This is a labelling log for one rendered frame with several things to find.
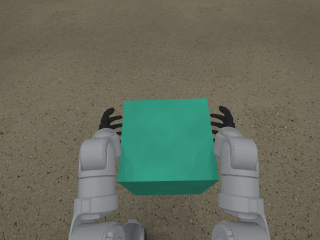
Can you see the right robot upper arm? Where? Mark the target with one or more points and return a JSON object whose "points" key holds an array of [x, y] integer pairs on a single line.
{"points": [[238, 230]]}

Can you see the robot left shin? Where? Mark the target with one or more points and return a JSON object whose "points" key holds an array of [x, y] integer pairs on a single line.
{"points": [[132, 221]]}

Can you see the right robot hand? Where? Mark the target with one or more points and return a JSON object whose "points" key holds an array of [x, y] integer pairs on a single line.
{"points": [[227, 120]]}

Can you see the robot left thigh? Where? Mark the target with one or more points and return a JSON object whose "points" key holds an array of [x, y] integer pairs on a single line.
{"points": [[133, 231]]}

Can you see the robot right forearm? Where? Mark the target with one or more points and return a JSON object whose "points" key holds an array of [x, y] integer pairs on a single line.
{"points": [[239, 168]]}

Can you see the left robot upper arm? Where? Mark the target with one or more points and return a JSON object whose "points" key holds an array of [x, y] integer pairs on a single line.
{"points": [[98, 231]]}

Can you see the carton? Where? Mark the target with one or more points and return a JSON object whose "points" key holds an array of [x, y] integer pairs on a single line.
{"points": [[167, 147]]}

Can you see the robot left forearm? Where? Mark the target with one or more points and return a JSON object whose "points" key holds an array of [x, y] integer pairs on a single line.
{"points": [[97, 195]]}

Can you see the left robot hand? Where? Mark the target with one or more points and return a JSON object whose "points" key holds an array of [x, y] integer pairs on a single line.
{"points": [[106, 120]]}

